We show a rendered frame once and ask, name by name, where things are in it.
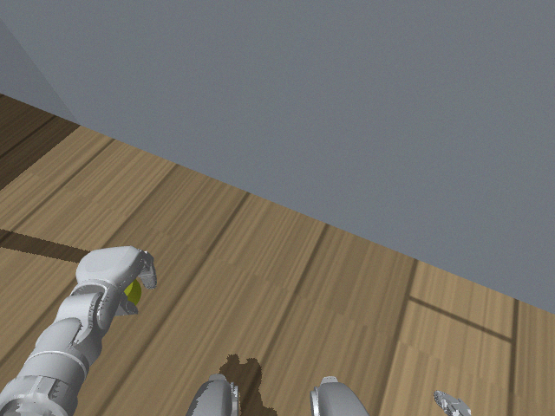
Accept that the left robot arm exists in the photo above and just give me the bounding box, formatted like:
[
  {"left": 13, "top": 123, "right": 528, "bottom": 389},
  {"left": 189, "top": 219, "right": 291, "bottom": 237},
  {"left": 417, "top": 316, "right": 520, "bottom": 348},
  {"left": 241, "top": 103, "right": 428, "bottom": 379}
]
[{"left": 0, "top": 279, "right": 121, "bottom": 416}]

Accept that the right robot hand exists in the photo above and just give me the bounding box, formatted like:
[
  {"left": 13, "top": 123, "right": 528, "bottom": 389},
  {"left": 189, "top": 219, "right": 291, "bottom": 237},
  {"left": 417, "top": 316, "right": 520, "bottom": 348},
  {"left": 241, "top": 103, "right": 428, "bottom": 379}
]
[{"left": 434, "top": 390, "right": 471, "bottom": 416}]

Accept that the left robot hand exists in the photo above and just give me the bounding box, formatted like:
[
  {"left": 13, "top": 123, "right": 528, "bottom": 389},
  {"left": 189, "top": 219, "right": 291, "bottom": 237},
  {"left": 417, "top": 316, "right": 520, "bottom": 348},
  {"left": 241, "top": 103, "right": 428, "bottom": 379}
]
[{"left": 75, "top": 246, "right": 157, "bottom": 316}]

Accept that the tin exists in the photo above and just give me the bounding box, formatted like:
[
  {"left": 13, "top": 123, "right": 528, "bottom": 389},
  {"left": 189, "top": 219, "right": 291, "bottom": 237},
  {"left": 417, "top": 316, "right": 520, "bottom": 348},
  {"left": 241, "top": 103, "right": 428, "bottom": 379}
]
[{"left": 124, "top": 279, "right": 141, "bottom": 306}]

